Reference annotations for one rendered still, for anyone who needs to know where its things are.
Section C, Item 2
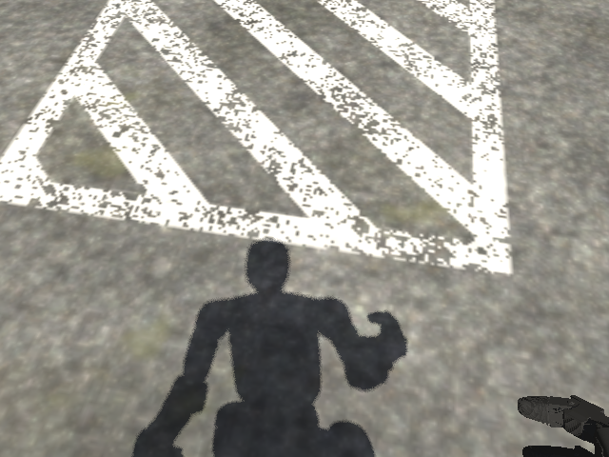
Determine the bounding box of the robot right hand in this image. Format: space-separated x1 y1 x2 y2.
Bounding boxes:
518 395 609 457

